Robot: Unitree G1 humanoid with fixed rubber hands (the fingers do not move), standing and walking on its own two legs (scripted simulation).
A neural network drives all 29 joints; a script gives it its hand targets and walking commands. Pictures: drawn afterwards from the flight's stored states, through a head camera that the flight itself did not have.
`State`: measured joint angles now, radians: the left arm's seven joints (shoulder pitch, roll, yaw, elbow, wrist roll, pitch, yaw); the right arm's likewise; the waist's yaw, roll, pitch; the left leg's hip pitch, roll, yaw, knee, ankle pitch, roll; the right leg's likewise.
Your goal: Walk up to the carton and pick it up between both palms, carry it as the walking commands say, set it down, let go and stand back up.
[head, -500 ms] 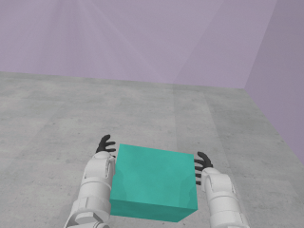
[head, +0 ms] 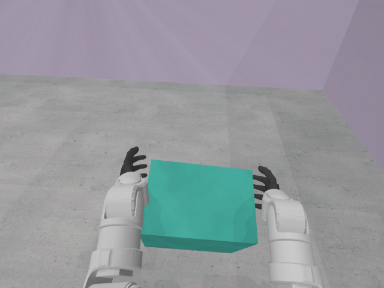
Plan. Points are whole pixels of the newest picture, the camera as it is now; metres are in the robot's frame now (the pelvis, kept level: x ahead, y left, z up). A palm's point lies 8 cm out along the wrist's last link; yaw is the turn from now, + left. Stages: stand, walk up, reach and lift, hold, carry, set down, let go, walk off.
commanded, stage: carry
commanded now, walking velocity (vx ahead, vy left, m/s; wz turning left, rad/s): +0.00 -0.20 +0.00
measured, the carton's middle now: (194, 210) +0.31 +0.01 +0.00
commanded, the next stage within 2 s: none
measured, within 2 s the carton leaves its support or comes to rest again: neither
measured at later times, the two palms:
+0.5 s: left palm (129, 182) +0.30 +0.14 +0.11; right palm (273, 177) +0.32 -0.16 +0.11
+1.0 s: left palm (164, 184) +0.30 +0.07 +0.10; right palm (303, 180) +0.33 -0.23 +0.10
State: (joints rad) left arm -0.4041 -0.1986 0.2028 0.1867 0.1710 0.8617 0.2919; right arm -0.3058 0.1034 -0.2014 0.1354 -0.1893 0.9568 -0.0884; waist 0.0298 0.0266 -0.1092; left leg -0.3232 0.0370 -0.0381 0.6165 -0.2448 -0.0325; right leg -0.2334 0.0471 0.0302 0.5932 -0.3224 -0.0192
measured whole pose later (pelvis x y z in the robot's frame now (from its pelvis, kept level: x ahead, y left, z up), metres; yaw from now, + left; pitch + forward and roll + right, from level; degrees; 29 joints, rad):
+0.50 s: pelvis +0.04 -0.04 -0.01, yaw +4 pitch +1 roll -1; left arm -0.30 -0.16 0.15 -0.25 0.15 1.28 0.23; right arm -0.27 0.16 -0.11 -0.31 -0.18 1.35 -0.18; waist 0.03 0.00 -0.12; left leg -0.39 0.07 -0.03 0.68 -0.31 -0.04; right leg -0.29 0.05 -0.09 0.71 -0.46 -0.05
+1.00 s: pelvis +0.04 -0.11 -0.01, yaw +5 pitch +2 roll +0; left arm -0.29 -0.16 0.13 -0.29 0.13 1.30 0.26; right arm -0.25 0.15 -0.09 -0.33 -0.18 1.33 -0.17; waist 0.03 0.00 -0.11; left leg -0.41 0.12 -0.01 0.76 -0.43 -0.08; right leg -0.31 0.06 -0.14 0.67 -0.41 -0.11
